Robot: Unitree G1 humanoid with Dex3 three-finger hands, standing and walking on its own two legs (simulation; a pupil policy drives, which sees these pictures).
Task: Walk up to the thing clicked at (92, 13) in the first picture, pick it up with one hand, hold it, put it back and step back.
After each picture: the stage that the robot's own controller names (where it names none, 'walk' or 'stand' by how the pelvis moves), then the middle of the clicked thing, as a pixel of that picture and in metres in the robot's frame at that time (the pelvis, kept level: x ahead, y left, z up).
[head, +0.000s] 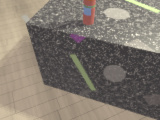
stand; (89, 3) +0.90 -0.04 +0.04
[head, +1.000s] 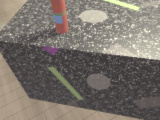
walk; (59, 10) +0.78 +0.15 +0.06
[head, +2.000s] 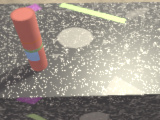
stand; (32, 43) +0.48 +0.19 +0.08
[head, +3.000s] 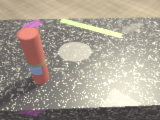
stand; (35, 58) +0.47 +0.19 +0.04
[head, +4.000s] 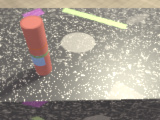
stand; (38, 49) +0.48 +0.18 +0.05
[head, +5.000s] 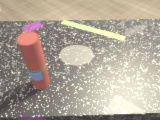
stand; (35, 64) +0.44 +0.18 +0.04
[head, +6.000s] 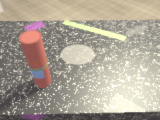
stand; (37, 62) +0.45 +0.18 +0.04
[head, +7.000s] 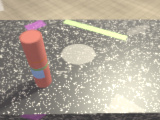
stand; (38, 62) +0.45 +0.18 +0.04
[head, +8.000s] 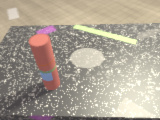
rise first; (46, 64) +0.44 +0.17 +0.04
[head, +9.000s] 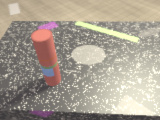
go down; (48, 60) +0.46 +0.17 +0.05
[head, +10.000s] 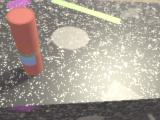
go down; (28, 47) +0.46 +0.15 +0.07
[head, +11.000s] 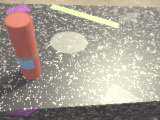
go down; (26, 50) +0.46 +0.16 +0.08
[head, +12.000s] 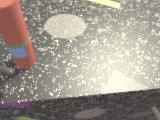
close in; (16, 36) +0.46 +0.17 +0.11
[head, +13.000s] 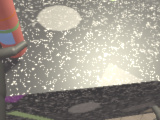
close; (5, 21) +0.50 +0.18 +0.13
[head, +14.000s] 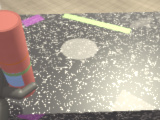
lift; (15, 62) +0.33 +0.18 +0.19
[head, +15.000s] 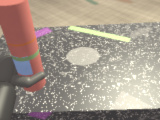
lift; (24, 49) +0.34 +0.16 +0.24
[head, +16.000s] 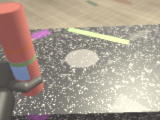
hold; (21, 55) +0.33 +0.17 +0.23
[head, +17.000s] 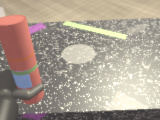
hold; (23, 64) +0.34 +0.17 +0.17
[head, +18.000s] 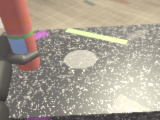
crouch; (19, 29) +0.40 +0.17 +0.26
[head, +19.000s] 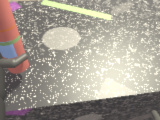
lower; (7, 36) +0.48 +0.19 +0.13
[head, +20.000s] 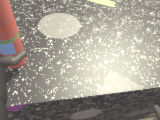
lower; (4, 32) +0.47 +0.19 +0.12
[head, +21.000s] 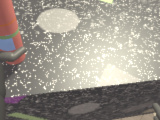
lower; (5, 28) +0.49 +0.18 +0.12
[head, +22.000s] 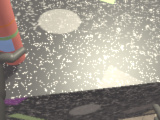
lower; (4, 28) +0.48 +0.19 +0.12
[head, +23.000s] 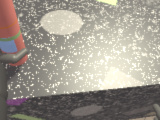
rest; (6, 29) +0.48 +0.18 +0.12
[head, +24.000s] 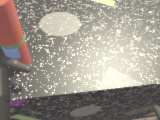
withdraw; (10, 37) +0.46 +0.17 +0.12
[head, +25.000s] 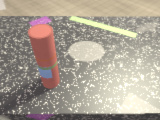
sink last; (46, 60) +0.42 +0.15 +0.09
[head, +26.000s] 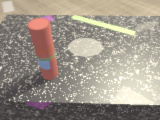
stand; (45, 52) +0.47 +0.16 +0.09
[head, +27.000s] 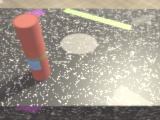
stand; (35, 51) +0.44 +0.17 +0.10
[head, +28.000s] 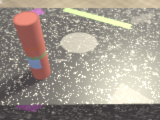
stand; (35, 50) +0.45 +0.17 +0.11
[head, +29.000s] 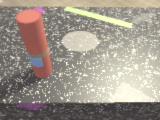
stand; (37, 48) +0.45 +0.17 +0.11
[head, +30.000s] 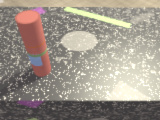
stand; (36, 47) +0.46 +0.17 +0.10
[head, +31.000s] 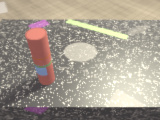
stand; (42, 59) +0.46 +0.17 +0.04
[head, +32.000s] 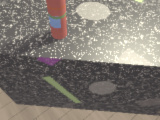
walk; (56, 11) +0.61 +0.11 +0.07
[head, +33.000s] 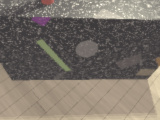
walk; out of the picture +0.88 +0.21 +0.06
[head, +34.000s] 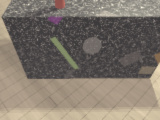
stand; out of the picture +1.08 +0.17 +0.06
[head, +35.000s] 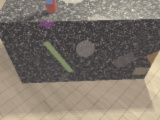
stand; out of the picture +1.07 +0.20 +0.04
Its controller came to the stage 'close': yes
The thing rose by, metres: 0.23
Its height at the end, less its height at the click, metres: +0.00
